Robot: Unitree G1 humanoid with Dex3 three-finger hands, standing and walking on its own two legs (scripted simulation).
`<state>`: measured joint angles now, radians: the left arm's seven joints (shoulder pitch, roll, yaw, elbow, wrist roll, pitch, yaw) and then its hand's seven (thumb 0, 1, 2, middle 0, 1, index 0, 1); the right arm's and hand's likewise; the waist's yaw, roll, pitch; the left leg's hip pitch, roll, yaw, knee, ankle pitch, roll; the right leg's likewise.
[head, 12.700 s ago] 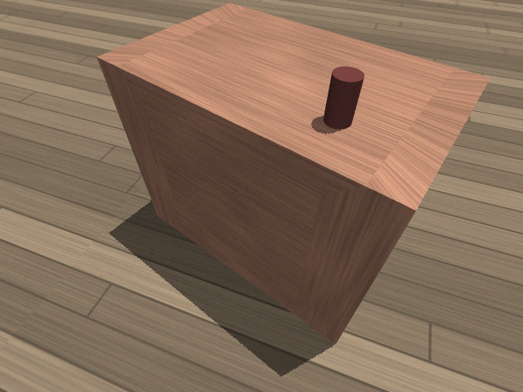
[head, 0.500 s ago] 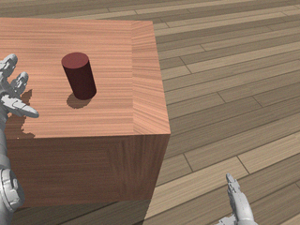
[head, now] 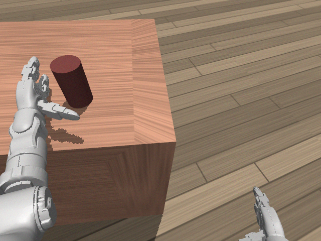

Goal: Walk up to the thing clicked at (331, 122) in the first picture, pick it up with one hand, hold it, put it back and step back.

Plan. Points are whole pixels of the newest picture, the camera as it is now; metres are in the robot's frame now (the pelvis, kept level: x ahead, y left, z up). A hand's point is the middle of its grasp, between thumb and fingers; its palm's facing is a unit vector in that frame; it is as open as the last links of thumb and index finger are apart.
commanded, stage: rest palm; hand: left
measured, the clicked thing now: (73, 83) +0.50 +0.20 +0.12
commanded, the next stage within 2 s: close in 0.14 s
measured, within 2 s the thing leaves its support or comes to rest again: leaves its support in 1.52 s
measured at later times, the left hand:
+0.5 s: hand (71, 91) +0.46 +0.19 +0.13, palm faces +0.20 -0.98 +0.03, open 16.3 cm
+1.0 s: hand (69, 79) +0.50 +0.21 +0.13, palm faces +0.18 -0.98 +0.02, open 10.5 cm
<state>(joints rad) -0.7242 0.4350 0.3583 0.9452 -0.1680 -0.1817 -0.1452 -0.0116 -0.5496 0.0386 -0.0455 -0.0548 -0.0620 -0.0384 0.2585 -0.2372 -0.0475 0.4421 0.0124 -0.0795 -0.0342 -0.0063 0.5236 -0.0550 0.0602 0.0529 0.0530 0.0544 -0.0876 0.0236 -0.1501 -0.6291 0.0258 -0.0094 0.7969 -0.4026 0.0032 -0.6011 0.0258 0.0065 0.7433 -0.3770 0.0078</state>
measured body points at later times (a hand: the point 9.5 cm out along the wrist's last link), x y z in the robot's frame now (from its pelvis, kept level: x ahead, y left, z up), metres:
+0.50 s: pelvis -0.02 -0.01 -0.01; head +0.04 +0.00 +0.44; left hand +0.45 +0.25 +0.13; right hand +0.14 -0.28 -0.05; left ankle -0.01 +0.11 -0.71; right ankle -0.01 -0.13 -0.71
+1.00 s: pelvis -0.02 +0.01 -0.01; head +0.06 +0.02 +0.43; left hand +0.49 +0.26 +0.13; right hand +0.12 -0.27 -0.05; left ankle -0.01 +0.11 -0.71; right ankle -0.01 -0.13 -0.71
